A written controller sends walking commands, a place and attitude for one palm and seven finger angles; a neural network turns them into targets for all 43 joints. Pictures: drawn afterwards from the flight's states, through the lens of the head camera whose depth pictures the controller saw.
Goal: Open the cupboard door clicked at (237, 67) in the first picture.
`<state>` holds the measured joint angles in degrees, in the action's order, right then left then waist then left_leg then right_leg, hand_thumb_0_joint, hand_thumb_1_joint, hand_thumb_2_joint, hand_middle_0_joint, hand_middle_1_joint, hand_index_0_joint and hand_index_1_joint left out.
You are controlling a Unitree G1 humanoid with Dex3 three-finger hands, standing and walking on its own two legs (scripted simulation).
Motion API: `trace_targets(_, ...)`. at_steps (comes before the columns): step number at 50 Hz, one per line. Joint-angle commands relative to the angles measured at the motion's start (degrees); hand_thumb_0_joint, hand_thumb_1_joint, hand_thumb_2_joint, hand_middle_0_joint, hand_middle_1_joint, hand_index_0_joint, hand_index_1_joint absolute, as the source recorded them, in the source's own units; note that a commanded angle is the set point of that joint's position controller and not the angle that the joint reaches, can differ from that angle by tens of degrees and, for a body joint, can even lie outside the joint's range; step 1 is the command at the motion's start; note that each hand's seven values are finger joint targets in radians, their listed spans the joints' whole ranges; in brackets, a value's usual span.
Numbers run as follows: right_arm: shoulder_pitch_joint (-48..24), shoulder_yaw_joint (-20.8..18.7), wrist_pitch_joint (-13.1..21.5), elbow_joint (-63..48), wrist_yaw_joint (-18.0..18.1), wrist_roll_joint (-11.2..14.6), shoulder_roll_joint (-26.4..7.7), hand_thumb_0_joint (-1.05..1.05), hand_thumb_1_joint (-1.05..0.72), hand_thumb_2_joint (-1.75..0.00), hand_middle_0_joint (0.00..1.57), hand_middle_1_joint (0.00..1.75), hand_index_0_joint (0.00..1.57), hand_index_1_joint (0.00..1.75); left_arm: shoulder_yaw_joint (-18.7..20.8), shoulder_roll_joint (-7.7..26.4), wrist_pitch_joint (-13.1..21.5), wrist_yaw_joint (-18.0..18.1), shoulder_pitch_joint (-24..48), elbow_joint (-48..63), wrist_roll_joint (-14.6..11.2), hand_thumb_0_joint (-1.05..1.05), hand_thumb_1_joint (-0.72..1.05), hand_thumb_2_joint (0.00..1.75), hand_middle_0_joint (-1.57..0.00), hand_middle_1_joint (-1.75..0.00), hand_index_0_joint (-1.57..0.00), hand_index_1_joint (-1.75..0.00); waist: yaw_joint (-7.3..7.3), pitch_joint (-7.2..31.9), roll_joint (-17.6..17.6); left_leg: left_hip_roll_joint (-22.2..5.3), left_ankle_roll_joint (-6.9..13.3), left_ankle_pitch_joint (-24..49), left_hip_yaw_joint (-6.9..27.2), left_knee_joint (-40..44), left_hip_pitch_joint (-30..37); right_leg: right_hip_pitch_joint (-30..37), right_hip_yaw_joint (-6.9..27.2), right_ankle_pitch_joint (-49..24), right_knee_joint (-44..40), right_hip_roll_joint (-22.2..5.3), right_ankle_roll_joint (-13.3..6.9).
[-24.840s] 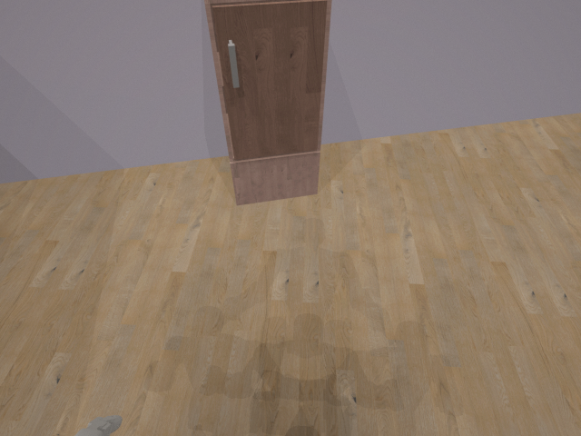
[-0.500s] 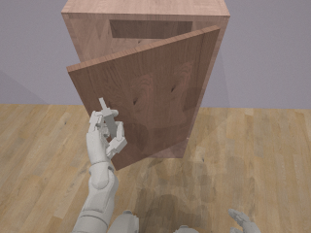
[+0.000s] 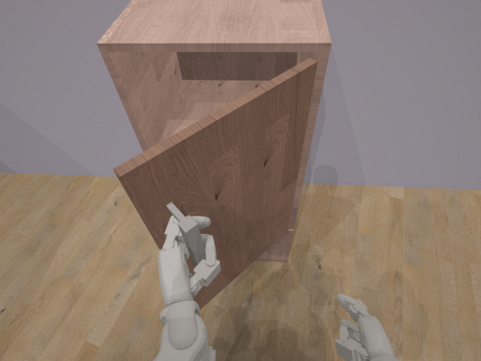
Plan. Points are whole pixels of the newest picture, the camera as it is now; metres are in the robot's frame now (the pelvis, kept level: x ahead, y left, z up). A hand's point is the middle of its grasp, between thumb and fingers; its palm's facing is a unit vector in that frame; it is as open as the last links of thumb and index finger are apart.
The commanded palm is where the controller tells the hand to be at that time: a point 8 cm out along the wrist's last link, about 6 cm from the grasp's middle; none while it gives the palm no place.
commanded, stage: open thumb and fingers to let go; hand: left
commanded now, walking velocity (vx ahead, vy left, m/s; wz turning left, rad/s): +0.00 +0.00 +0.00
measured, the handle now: (188, 237) +0.32 +0.10 +0.04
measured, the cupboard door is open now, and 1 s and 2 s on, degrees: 46 43 46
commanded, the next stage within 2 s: slide the hand sideways off the handle in 0.74 s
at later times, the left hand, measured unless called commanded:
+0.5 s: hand (204, 263) +0.27 +0.07 +0.03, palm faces +0.32 -0.95 -0.03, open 13.3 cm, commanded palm +0.22 +0.11 +0.04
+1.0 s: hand (192, 283) +0.24 +0.08 +0.03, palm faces -0.13 -0.99 -0.04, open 16.3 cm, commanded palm +0.22 +0.12 +0.04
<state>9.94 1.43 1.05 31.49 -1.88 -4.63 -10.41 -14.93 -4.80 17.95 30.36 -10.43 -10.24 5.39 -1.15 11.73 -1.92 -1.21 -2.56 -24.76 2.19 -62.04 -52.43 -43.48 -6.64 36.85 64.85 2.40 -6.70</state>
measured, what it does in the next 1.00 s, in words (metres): stands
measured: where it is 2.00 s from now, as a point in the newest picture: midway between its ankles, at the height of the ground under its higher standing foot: outside the picture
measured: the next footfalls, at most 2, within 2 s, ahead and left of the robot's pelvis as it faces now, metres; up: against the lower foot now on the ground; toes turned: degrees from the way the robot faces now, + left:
none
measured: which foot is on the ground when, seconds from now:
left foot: down 0.00-1.00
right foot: down 0.00-1.00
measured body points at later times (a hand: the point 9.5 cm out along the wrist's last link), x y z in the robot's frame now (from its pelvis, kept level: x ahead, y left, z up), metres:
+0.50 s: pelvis +0.00 -0.01 -0.01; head +0.06 -0.04 +0.44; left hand +0.25 +0.12 +0.04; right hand +0.17 -0.23 -0.12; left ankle +0.06 +0.17 -0.65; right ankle -0.04 -0.04 -0.65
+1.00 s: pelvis -0.01 +0.04 -0.01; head +0.04 +0.03 +0.43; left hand +0.24 +0.14 +0.04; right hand +0.16 -0.19 -0.11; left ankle +0.06 +0.17 -0.65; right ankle -0.04 -0.04 -0.65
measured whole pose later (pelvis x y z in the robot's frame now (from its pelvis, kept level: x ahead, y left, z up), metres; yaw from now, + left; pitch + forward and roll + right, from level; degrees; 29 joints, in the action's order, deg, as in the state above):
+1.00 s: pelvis -0.01 +0.04 -0.01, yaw -3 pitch +16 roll +0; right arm 12.3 0.5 1.3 28.5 -1.7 -2.5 -11.7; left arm -15.4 2.9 23.4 9.3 -13.7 -4.9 2.2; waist -0.9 11.1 -2.5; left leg 1.0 -0.9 -26.0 2.9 -67.1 -57.2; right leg -48.2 -4.0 36.7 68.7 2.0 -3.4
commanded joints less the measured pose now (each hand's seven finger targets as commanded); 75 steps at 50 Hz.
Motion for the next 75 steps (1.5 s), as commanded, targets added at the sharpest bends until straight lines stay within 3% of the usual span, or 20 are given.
trace_targets(1,-3.19,-1.88,3.09,-7.94,0.68,0.18,-3.61,0.00,-0.90,-0.90,0.20,0.30,0.20,0.30,3.64,-5.44,3.92,1.46,6.38,11.77,-0.61,0.00,0.55,0.75,-0.38,-1.31,-0.38,-1.31,0.36,12.65,8.65,2.72,2.56,8.94,0.45,-0.28,5.78,8.40,15.21,-41.70,-14.75,-7.02,9.31)
trace_targets(3,-2.00,-2.38,3.28,-8.17,0.61,0.26,-3.87,0.00,-0.90,-0.90,0.20,0.30,0.20,0.30,2.59,-5.43,4.21,0.54,5.45,13.70,-0.35,0.00,0.41,0.69,-0.36,-1.30,-0.36,-1.30,0.15,15.37,9.37,2.75,2.70,10.64,0.42,-0.47,5.71,11.03,15.65,-47.36,-13.96,-7.44,9.84)
trace_targets(8,-0.42,-2.84,3.34,-8.08,0.59,0.66,-4.86,0.00,-0.90,-0.90,0.20,0.30,0.20,0.30,0.30,-5.06,4.97,-1.97,2.35,15.75,0.19,0.00,0.06,0.54,-0.34,-1.26,-0.34,-1.26,-1.16,13.78,11.09,2.48,3.16,11.31,0.69,-0.71,5.20,11.50,15.76,-52.51,-13.70,-7.96,10.80)
trace_targets(16,-1.69,-2.95,3.87,-7.97,0.90,0.63,-5.08,0.00,-0.90,-0.90,0.20,0.30,0.20,0.30,2.45,-3.39,7.24,-2.06,0.46,15.99,-0.54,0.00,-0.50,0.30,-0.30,-1.20,-0.30,-1.20,-0.40,12.20,9.35,2.54,3.10,8.44,1.27,-1.70,3.51,7.67,15.38,-43.86,-12.99,-7.35,9.81)
trace_targets(20,-1.47,-3.06,3.89,-7.78,1.25,0.49,-4.91,0.00,-0.90,-0.90,0.20,0.30,0.20,0.30,4.25,-2.30,7.23,-1.64,1.44,15.97,-1.11,0.00,-0.50,0.30,-0.28,-1.10,-0.28,-1.10,-0.32,12.97,10.95,2.70,2.91,8.63,1.17,-2.57,1.75,9.96,17.43,-47.74,-13.18,-8.21,10.74)
trace_targets(25,-1.01,-3.09,3.68,-8.12,1.35,0.68,-4.91,0.00,-0.90,-0.90,0.20,0.30,0.20,0.30,3.17,-3.07,6.65,-1.75,-0.08,17.03,-0.88,0.00,-0.50,0.30,-0.24,-0.85,-0.24,-0.85,-0.36,14.07,10.32,2.59,3.14,10.33,0.87,-1.65,4.33,9.78,15.46,-49.02,-12.50,-7.45,10.29)
trace_targets(29,-1.61,-2.85,3.70,-8.25,1.45,0.69,-4.99,0.00,-0.90,-0.90,0.20,0.30,0.20,0.30,1.99,-4.17,6.20,-1.47,1.40,16.08,-0.59,0.00,-0.50,0.30,-0.21,-0.65,-0.21,-0.65,-1.05,11.48,9.49,2.42,3.31,9.10,0.86,-1.26,5.07,6.50,13.83,-43.50,-12.86,-6.73,9.69)
trace_targets(36,-2.16,-2.51,4.00,-8.96,1.30,0.73,-4.70,0.00,-0.90,-0.90,0.20,0.30,0.20,0.30,1.02,-5.64,5.67,0.18,1.99,16.51,0.04,0.00,-0.50,0.30,-0.15,-0.30,-0.15,-0.30,-0.25,12.85,6.99,2.43,3.36,9.28,0.62,0.04,8.36,3.73,10.34,-36.63,-12.09,-4.99,8.28)
trace_targets(42,-3.88,-2.08,3.95,-8.99,1.32,0.65,-4.53,0.00,-0.90,-0.90,0.20,0.30,0.20,0.30,0.92,-6.80,4.19,1.97,5.70,14.13,0.06,0.00,-0.50,0.30,-0.15,-0.30,-0.15,-0.30,-0.02,10.77,6.60,2.33,3.35,6.69,0.50,0.78,8.72,0.20,8.56,-26.50,-12.79,-3.68,7.23)
trace_targets(43,-0.80,-1.93,3.82,-8.50,0.44,1.43,-7.31,0.00,-0.90,-0.90,0.20,0.30,0.20,0.30,-10.41,1.15,7.52,-9.84,7.74,15.45,5.33,0.00,-0.50,0.30,-0.15,-0.30,-0.15,-0.30,-6.39,6.15,10.37,2.69,4.74,6.73,0.24,-1.09,6.23,-3.30,9.97,-31.15,-11.08,-4.02,8.74)
trace_targets(44,-0.91,-3.07,3.37,-10.00,0.48,1.70,-6.73,0.00,-0.90,-0.90,0.20,0.30,0.20,0.30,-6.05,4.69,10.33,-16.51,8.59,20.07,2.80,0.00,-0.50,0.30,-0.15,-0.30,-0.15,-0.30,-3.09,11.87,5.95,2.64,4.69,7.78,0.18,-1.42,6.80,-0.08,11.07,-32.25,-10.10,-4.33,7.70)
trace_targets(46,-0.70,-3.02,2.92,-11.01,0.63,2.22,-6.67,0.00,-0.90,-0.90,0.20,0.30,0.20,0.30,-5.93,6.83,12.24,-24.28,6.70,20.21,0.88,0.00,-0.50,0.30,-0.15,-0.30,-0.15,-0.30,-2.30,14.10,2.24,2.56,4.69,9.49,0.17,-1.30,8.95,1.08,11.06,-34.14,-9.06,-4.33,6.63)
trace_targets(49,-0.53,-2.92,3.07,-13.94,0.51,3.58,-6.32,0.00,-0.90,-0.90,0.20,0.30,0.20,0.30,-7.86,1.81,11.85,-28.49,4.52,23.01,-4.71,0.00,-0.50,0.30,-0.15,-0.30,-0.15,-0.30,-2.36,13.70,0.54,2.12,4.83,8.47,0.43,-0.10,13.11,-2.25,8.27,-26.31,-9.34,-2.86,5.47)
trace_targets(51,-0.67,-2.78,3.03,-15.01,0.77,4.14,-6.65,0.00,-0.90,-0.90,0.20,0.30,0.20,0.30,-6.42,-0.24,9.89,-27.19,1.63,21.59,-8.36,0.00,-0.50,0.30,-0.15,-0.30,-0.15,-0.30,-1.91,11.85,3.72,1.73,4.60,5.83,0.86,1.17,13.49,-3.87,6.42,-19.52,-10.46,-1.77,5.23)
trace_targets(53,-1.30,-2.61,2.71,-15.70,0.87,4.16,-7.04,0.00,-0.90,-0.90,0.20,0.30,0.20,0.30,-4.63,-0.26,8.31,-24.31,-0.18,20.31,-9.09,0.00,-0.50,0.30,-0.15,-0.30,-0.15,-0.30,-1.26,9.35,6.09,1.38,4.39,3.83,1.44,2.45,12.57,-5.26,4.95,-14.83,-10.43,-1.12,4.92)
trace_targets(60,-0.86,-2.65,0.37,-17.35,-0.63,3.12,-6.64,0.00,-0.90,-0.90,0.20,0.30,0.20,0.30,-5.27,1.76,6.94,-14.38,-2.25,21.61,2.66,0.00,-0.50,0.30,-0.15,-0.30,-0.15,-0.30,0.28,11.37,3.07,1.22,3.71,3.67,2.16,2.32,11.74,-9.50,3.82,-12.24,-5.43,-0.99,4.06)
trace_targets(64,-1.09,-2.51,-0.50,-19.21,-1.11,3.66,-6.66,0.00,-0.90,-0.90,0.20,0.30,0.20,0.30,-7.43,0.71,6.27,-14.66,-5.44,26.89,1.81,0.00,-0.50,0.30,-0.15,-0.30,-0.15,-0.30,0.89,12.65,0.13,0.75,3.16,3.45,3.23,4.15,15.09,-8.80,3.28,-11.99,-5.48,-0.62,3.67)
trace_targets(67,-1.43,-2.03,-1.12,-19.86,-0.84,4.08,-6.72,0.00,-0.90,-0.90,0.20,0.30,0.20,0.30,-8.17,0.50,4.79,-15.63,-6.56,27.37,0.12,0.00,-0.50,0.30,-0.15,-0.30,-0.15,-0.30,-0.02,9.43,1.15,0.68,3.30,0.29,3.88,5.55,14.38,-8.33,3.00,-10.89,-6.72,-0.43,3.86)
trace_targets(71,-1.32,-1.62,-1.36,-19.64,-0.24,3.96,-6.94,0.00,-0.90,-0.90,0.20,0.30,0.20,0.30,-8.32,0.64,4.46,-16.08,-5.99,26.30,0.80,0.00,-0.50,0.30,-0.15,-0.30,-0.15,-0.30,-1.06,6.86,3.52,0.46,3.38,-2.30,5.15,5.79,12.58,-9.81,2.68,-9.58,-6.06,-0.41,4.14)
trace_targets(75,-1.36,-1.72,-0.96,-19.87,-0.23,3.83,-6.78,0.00,-0.90,-0.90,0.20,0.30,0.20,0.30,-7.48,1.42,5.62,-17.21,-9.68,28.42,0.21,0.00,-0.50,0.30,-0.15,-0.30,-0.15,-0.30,0.12,8.98,1.14,0.45,2.95,-0.75,5.18,5.72,13.91,-9.67,2.69,-10.26,-5.07,-0.44,3.92)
